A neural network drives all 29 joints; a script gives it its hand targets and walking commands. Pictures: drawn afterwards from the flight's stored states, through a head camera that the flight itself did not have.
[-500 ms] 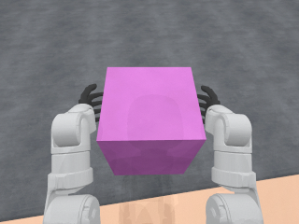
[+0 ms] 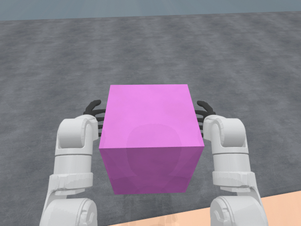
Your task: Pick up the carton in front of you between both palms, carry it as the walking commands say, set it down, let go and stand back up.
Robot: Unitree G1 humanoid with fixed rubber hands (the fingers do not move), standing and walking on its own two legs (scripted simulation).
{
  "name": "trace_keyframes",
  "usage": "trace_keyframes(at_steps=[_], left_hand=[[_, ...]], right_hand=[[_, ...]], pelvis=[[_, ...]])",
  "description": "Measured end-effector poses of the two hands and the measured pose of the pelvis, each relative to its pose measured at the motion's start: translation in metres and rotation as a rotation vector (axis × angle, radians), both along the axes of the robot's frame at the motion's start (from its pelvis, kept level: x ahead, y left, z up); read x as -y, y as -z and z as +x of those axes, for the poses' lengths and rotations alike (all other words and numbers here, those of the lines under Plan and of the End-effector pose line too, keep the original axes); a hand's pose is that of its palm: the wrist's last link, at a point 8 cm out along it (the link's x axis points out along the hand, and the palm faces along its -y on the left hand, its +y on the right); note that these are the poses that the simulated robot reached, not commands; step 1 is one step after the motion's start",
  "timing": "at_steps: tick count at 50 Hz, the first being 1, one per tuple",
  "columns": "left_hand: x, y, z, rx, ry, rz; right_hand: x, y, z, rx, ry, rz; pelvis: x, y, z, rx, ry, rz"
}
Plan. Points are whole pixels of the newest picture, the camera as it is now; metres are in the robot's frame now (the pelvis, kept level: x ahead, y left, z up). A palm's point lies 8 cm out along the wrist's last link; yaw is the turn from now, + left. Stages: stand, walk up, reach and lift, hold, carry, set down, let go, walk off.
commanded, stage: carry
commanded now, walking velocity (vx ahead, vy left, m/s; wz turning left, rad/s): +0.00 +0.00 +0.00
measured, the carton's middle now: (149, 141) +0.36 +0.00 +0.05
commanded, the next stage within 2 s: none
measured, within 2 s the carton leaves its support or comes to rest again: neither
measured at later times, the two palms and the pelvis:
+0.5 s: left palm (88, 132) +0.32 +0.15 +0.13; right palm (213, 132) +0.32 -0.15 +0.13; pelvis -0.02 +0.00 +0.00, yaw +0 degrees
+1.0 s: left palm (90, 135) +0.32 +0.14 +0.13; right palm (216, 136) +0.31 -0.16 +0.13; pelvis -0.03 -0.01 +0.00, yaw +0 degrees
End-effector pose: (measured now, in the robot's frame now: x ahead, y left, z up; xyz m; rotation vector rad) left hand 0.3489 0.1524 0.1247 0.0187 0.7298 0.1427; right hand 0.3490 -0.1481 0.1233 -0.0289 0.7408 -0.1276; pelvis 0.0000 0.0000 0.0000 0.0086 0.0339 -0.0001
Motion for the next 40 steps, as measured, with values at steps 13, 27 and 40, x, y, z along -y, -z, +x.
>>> trace_keyframes(at_steps=[13,27,40], left_hand=[[0.0,-0.006,-0.018,-0.018,0.013,0.01],[0.003,-0.003,-0.025,-0.025,0.02,0.011],[0.006,-0.002,-0.029,-0.021,0.017,0.01]], right_hand=[[0.0,-0.007,-0.019,-0.018,-0.004,-0.009],[0.003,-0.004,-0.028,-0.024,0.002,-0.009],[0.006,-0.002,-0.032,-0.021,0.003,-0.005]], pelvis=[[0.0,-0.002,-0.015,0.007,0.003,-0.006],[0.001,-0.001,-0.026,0.004,0.006,-0.008],[0.004,0.0,-0.031,0.003,0.007,-0.007]])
